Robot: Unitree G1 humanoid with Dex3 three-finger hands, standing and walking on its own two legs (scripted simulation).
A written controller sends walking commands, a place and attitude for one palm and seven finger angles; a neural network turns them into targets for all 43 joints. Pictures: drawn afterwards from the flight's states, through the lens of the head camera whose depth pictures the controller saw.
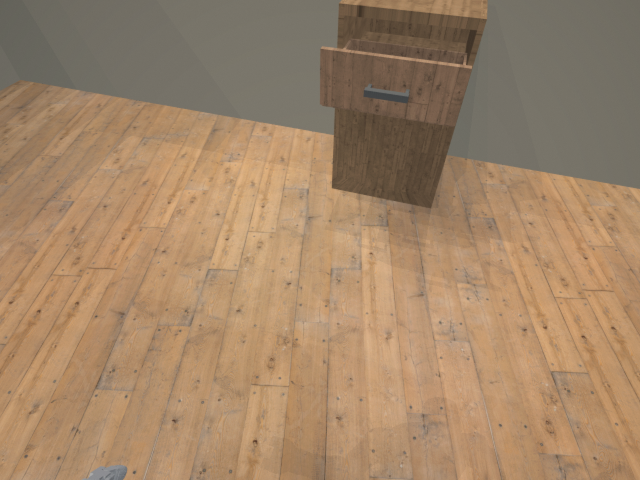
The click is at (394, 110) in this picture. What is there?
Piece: drawer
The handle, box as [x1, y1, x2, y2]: [363, 84, 409, 102]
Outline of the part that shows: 364,89 363,96 401,102 407,101 409,90 406,89 404,93 372,88 371,84 369,84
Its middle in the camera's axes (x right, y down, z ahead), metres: +0.20 -0.44 +1.17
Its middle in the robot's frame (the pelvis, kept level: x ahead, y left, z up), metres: +1.18 -0.15 -0.07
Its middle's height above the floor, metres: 0.70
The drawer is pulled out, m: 0.30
